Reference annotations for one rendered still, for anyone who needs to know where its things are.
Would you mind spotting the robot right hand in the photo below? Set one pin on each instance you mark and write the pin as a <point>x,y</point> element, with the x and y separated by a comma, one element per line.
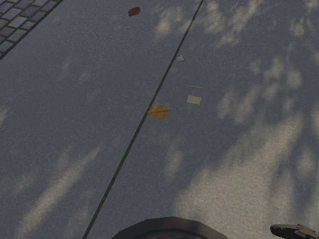
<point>290,231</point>

